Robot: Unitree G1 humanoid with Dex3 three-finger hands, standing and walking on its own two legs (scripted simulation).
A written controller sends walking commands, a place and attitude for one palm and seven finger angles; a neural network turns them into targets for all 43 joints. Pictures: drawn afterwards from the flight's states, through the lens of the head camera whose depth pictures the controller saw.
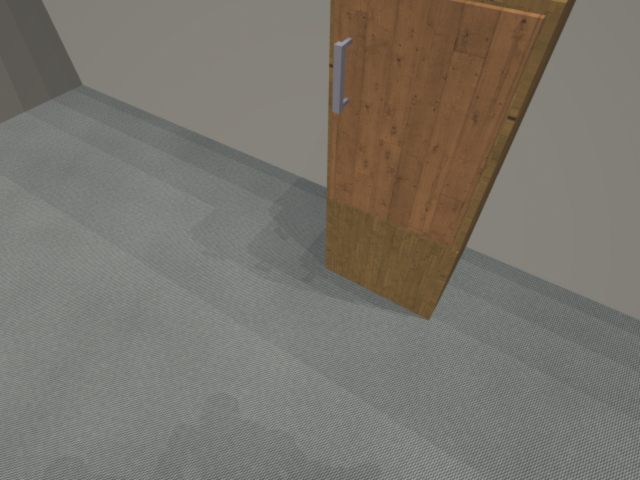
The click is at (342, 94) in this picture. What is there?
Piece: cupboard door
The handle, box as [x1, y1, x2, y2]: [332, 38, 352, 113]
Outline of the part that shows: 352,38 347,38 342,42 338,41 334,44 332,111 339,113 342,110 342,107 348,102 348,99 343,97 345,47 351,43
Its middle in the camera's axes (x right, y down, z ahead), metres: +0.05 -0.37 +0.89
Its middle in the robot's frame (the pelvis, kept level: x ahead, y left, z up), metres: +0.93 +0.00 +0.05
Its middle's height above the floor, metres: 0.84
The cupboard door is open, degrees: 0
